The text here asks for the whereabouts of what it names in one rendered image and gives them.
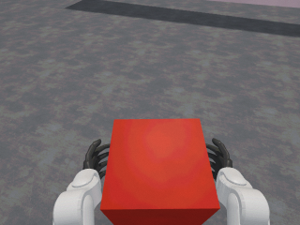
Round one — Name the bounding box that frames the left robot hand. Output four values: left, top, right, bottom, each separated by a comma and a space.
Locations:
82, 139, 111, 179

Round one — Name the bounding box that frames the right robot hand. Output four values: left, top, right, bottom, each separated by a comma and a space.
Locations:
205, 138, 233, 181

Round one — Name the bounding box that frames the robot right forearm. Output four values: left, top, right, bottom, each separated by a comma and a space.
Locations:
216, 167, 270, 225

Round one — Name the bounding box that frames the carton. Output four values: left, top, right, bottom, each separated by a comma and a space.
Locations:
100, 118, 220, 225

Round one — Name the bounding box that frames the robot left forearm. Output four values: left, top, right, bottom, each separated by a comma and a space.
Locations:
52, 169, 102, 225

